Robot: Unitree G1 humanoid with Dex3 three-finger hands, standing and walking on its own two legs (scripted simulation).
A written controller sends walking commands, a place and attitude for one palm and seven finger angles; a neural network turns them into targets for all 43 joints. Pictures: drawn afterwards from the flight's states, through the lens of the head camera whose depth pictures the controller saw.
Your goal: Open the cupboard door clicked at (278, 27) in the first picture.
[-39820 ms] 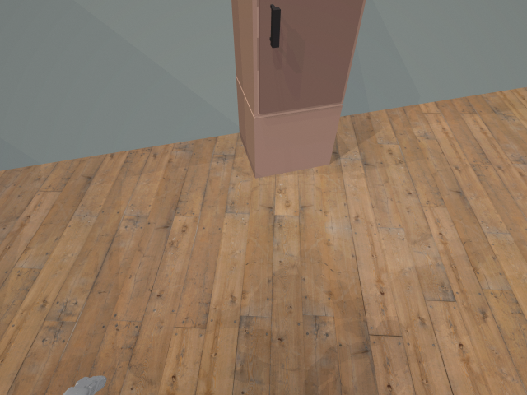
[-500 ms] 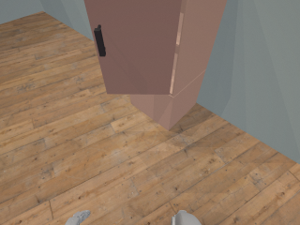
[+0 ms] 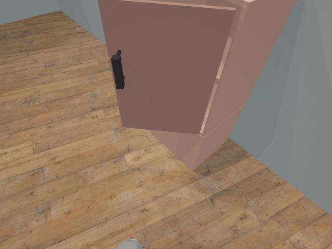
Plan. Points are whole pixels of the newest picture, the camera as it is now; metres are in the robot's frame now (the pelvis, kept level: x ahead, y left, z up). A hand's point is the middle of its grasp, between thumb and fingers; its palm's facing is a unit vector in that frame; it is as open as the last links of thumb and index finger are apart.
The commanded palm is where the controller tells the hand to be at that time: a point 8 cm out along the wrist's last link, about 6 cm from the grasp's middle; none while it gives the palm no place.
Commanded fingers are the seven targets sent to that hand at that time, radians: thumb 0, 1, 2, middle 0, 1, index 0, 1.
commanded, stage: come to a stop and stand still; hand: left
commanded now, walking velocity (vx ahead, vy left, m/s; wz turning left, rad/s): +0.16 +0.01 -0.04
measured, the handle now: (119, 69) +0.67 +0.23 +0.03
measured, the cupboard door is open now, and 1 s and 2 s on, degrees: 42 42 42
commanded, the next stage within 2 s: look again from close up in 1.42 s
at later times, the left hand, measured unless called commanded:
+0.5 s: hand (100, 237) +0.17 +0.19 -0.16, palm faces -0.01 -0.96 -0.28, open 7.3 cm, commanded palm none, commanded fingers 0.00 0.90 0.90 -0.20 -0.30 -0.20 -0.30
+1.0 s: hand out of the picture +0.05 +0.19 -0.18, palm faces +0.07 -0.97 -0.21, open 7.3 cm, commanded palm none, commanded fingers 0.00 0.90 0.90 -0.20 -0.30 -0.20 -0.30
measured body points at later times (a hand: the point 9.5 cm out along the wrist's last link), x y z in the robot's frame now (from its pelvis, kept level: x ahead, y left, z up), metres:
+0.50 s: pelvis +0.08 -0.01 +0.00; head +0.12 -0.02 +0.44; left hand +0.17 +0.24 -0.14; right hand +0.09 -0.25 -0.17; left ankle +0.10 +0.11 -0.74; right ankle +0.06 -0.12 -0.73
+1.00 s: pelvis +0.04 +0.00 +0.00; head +0.06 +0.00 +0.45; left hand +0.05 +0.24 -0.16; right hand +0.10 -0.25 -0.15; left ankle +0.02 +0.12 -0.74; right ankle +0.06 -0.12 -0.74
